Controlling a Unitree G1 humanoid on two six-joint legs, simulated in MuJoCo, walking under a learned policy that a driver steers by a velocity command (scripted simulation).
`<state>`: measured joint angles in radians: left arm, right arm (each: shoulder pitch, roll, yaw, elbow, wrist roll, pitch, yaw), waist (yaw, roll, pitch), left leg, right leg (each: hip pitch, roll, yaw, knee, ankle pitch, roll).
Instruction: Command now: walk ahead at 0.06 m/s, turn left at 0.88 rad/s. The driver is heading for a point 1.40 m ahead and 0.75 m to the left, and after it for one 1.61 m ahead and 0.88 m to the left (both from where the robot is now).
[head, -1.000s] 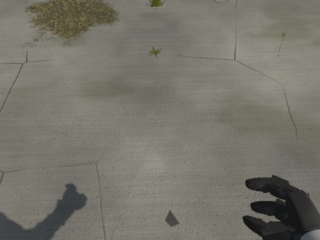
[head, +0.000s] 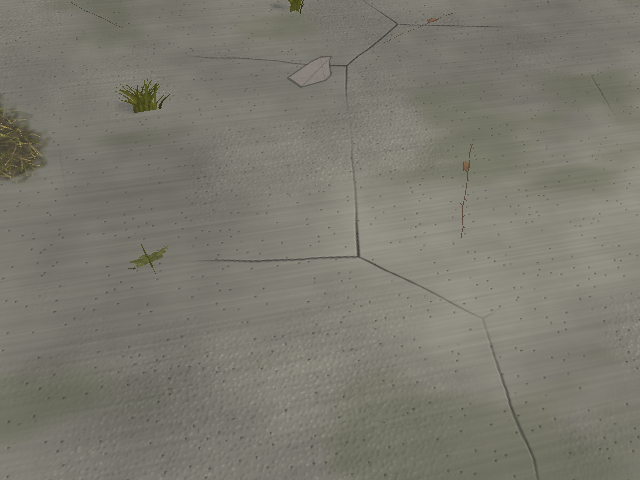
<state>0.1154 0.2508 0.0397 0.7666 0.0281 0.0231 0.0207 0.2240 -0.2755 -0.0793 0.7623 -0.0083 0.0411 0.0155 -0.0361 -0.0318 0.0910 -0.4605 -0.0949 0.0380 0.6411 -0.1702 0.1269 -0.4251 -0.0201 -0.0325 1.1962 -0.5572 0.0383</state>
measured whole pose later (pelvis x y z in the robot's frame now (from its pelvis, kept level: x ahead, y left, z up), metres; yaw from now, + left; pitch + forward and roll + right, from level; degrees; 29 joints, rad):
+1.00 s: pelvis +0.05 -0.04 +0.02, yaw +48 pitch -1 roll +0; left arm 0.29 0.31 0.05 0.80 0.00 0.05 -0.02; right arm 0.09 -0.25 0.00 0.73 -0.02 0.04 0.01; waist 0.07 -0.05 0.08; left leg -0.20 -0.04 0.02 0.49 -0.28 0.04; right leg -0.28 -0.07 -0.07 0.70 -0.48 0.00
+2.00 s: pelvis +0.56 +0.01 +0.00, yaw +22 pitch +1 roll +1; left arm 0.47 0.24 0.01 0.91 0.03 -0.10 0.03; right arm 0.12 -0.27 0.00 0.82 0.00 -0.03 0.06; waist 0.02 0.02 0.05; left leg -0.69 -0.07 0.17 0.69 0.07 0.13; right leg 0.33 0.13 -0.18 0.13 -0.36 -0.06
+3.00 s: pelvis +1.26 +0.50 -0.01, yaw +78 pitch +0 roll +2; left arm 0.29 0.22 -0.01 0.73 0.05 -0.08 0.00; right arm 0.25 -0.33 -0.05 0.76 -0.03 0.00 0.01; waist 0.04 0.02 0.06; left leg -0.36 -0.21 0.07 0.65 -0.29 0.20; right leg -0.39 -0.10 0.05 1.43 -0.37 0.04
